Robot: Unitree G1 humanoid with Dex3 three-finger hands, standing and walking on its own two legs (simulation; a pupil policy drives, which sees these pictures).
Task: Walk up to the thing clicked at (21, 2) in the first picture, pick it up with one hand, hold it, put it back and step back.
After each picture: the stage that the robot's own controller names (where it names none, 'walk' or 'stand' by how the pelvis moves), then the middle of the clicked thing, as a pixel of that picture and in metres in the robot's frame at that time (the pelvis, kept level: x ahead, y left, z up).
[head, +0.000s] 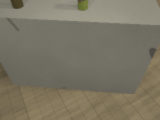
stand; out of the picture +0.98 +0.45 +0.10
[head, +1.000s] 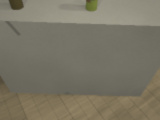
walk; out of the picture +0.88 +0.36 +0.13
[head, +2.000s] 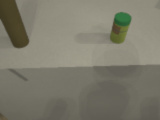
stand; (11, 18) +0.56 +0.29 +0.11
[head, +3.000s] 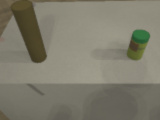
stand; (31, 35) +0.52 +0.23 +0.10
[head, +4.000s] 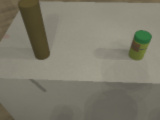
stand; (36, 32) +0.54 +0.22 +0.10
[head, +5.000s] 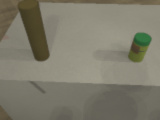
stand; (36, 34) +0.54 +0.22 +0.10
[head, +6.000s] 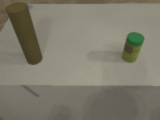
stand; (27, 37) +0.52 +0.24 +0.10
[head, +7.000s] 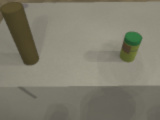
stand; (23, 37) +0.51 +0.25 +0.10
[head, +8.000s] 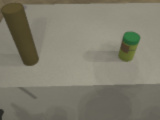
rise first; (23, 38) +0.51 +0.26 +0.10
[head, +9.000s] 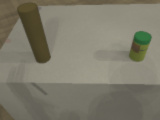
go down; (36, 36) +0.52 +0.24 +0.10
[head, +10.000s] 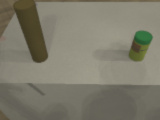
go down; (33, 34) +0.52 +0.23 +0.11
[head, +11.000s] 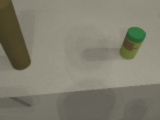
go down; (11, 38) +0.46 +0.22 +0.12
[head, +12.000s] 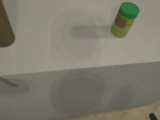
close in; out of the picture +0.51 +0.24 +0.14
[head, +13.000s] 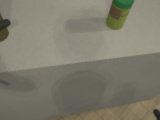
close; out of the picture +0.53 +0.24 +0.16
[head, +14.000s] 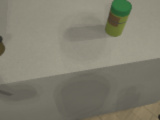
lift; out of the picture +0.48 +0.26 +0.16
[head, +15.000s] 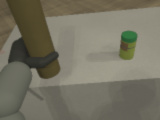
lift; (36, 35) +0.35 +0.13 +0.27
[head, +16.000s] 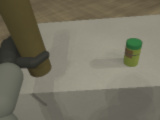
hold; (26, 34) +0.34 +0.16 +0.29
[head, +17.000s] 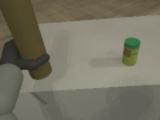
hold; (28, 37) +0.35 +0.16 +0.28
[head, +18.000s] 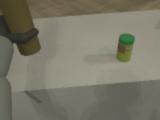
crouch; (17, 13) +0.42 +0.18 +0.30
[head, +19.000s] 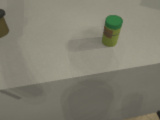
lower; out of the picture +0.52 +0.23 +0.25
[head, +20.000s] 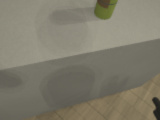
lower; out of the picture +0.56 +0.24 +0.17
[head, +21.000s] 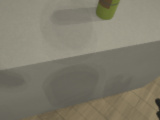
lower; out of the picture +0.56 +0.24 +0.17
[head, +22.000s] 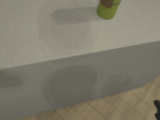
lower; out of the picture +0.56 +0.25 +0.18
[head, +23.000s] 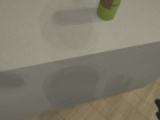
lower; out of the picture +0.55 +0.25 +0.17
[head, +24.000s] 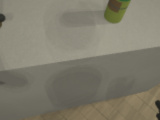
open; out of the picture +0.55 +0.23 +0.17
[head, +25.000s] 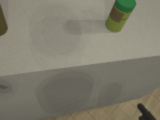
sink last; out of the picture +0.53 +0.22 +0.16
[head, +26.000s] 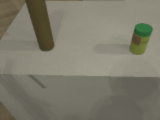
sink last; (41, 23) +0.57 +0.23 +0.14
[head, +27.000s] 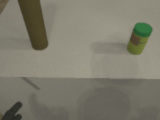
stand; (34, 20) +0.55 +0.22 +0.13
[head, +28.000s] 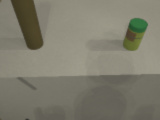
stand; (27, 19) +0.55 +0.23 +0.14
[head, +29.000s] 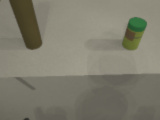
stand; (26, 18) +0.55 +0.23 +0.15
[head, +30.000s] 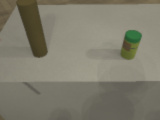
stand; (34, 30) +0.56 +0.23 +0.10
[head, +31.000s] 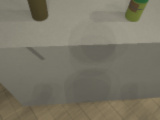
walk; out of the picture +0.65 +0.19 +0.11
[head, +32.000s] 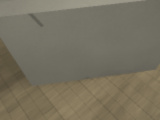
walk; out of the picture +0.91 +0.31 +0.12
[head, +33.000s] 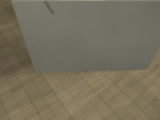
stand; out of the picture +1.16 +0.25 +0.11
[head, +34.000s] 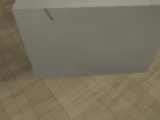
stand; out of the picture +1.15 +0.25 +0.10
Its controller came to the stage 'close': yes
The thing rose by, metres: 0.20
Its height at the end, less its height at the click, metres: +0.00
